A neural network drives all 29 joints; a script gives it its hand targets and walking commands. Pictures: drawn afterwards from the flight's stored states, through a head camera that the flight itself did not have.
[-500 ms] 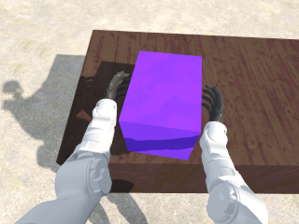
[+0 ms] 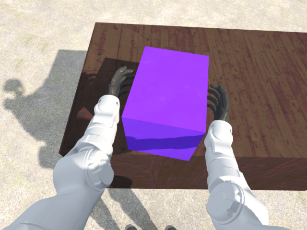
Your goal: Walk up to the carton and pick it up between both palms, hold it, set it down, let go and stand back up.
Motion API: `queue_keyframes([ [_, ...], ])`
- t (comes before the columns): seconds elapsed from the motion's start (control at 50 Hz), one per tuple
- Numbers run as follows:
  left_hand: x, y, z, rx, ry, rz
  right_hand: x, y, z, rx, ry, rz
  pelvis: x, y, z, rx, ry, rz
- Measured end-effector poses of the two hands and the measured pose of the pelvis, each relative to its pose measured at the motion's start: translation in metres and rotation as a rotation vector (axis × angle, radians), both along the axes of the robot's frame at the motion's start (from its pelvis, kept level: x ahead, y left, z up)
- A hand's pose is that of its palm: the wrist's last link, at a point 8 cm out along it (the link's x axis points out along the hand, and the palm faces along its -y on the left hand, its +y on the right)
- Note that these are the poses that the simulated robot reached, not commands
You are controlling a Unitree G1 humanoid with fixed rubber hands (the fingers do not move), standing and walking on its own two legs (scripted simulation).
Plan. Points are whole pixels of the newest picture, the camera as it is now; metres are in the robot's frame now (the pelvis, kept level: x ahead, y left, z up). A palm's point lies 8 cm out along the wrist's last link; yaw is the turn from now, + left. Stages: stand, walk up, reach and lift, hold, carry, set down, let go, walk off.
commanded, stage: set down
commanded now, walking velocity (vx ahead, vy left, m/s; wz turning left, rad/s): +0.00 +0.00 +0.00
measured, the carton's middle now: (167, 104) +0.47 -0.05 -0.03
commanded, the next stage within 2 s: none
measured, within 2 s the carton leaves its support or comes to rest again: rests again in 0.28 s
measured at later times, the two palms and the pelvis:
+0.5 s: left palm (112, 91) +0.47 +0.12 +0.04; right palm (215, 112) +0.40 -0.17 +0.03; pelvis +0.01 +0.00 +0.00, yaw +0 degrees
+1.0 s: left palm (112, 91) +0.47 +0.12 +0.04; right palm (215, 112) +0.40 -0.16 +0.03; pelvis +0.01 +0.00 +0.00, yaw +0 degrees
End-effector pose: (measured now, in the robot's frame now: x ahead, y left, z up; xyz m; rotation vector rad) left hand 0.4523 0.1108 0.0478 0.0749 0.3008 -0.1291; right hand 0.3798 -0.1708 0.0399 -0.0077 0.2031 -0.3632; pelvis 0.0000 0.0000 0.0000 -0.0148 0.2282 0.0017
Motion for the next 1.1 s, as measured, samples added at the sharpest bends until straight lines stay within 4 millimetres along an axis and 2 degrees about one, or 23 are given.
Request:
queue_keyframes([
  [0.14,0.003,0.006,-0.001,-0.011,0.002,0.007,0.004,0.005,0.003,-0.014,0.011,0.005,-0.001,0.003,-0.001,0.0,0.011,-0.004],
  [0.44,0.016,0.007,-0.006,0.014,-0.029,0.011,0.018,0.006,-0.007,-0.001,0.008,0.009,0.014,0.001,-0.003,-0.012,0.052,0.001],
  [0.64,0.017,0.007,-0.006,0.02,-0.034,0.011,0.018,0.005,-0.008,-0.004,-0.004,0.013,0.011,-0.004,-0.003,-0.006,0.04,0.016],
  [1.1,0.017,0.008,-0.008,0.009,-0.045,0.011,0.017,0.006,-0.007,-0.028,0.002,0.015,0.007,0.002,-0.004,-0.012,0.049,-0.005],
])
